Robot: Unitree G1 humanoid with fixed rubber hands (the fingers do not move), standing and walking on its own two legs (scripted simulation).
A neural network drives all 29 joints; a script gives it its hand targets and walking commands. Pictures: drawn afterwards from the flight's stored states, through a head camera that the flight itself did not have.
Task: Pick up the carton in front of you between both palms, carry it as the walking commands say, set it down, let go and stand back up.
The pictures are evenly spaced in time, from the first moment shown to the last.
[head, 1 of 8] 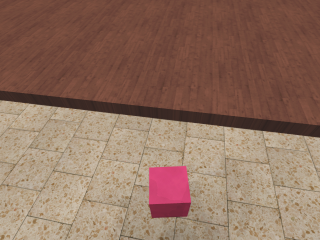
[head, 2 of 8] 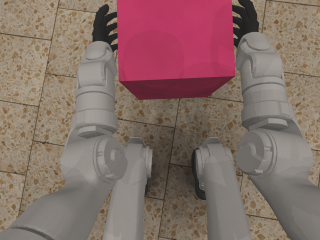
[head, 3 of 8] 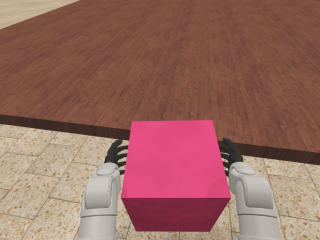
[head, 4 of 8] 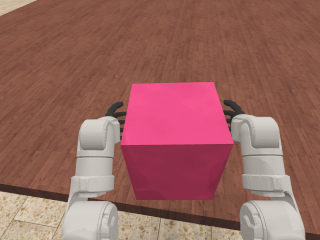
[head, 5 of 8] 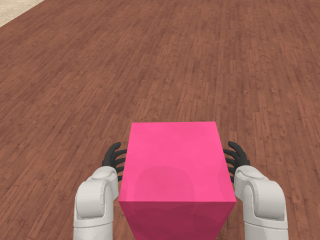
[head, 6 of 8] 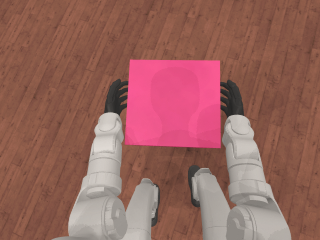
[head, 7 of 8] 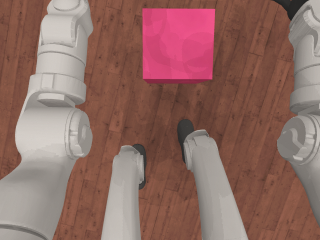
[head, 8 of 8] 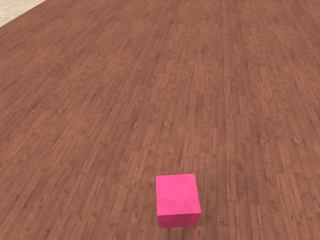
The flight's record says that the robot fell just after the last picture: no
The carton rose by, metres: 0.92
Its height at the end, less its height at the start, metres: +0.13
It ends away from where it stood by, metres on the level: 3.39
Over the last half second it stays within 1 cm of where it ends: yes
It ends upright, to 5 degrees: yes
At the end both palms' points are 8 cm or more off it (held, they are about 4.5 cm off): yes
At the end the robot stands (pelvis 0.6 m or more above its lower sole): yes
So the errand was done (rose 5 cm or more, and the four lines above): yes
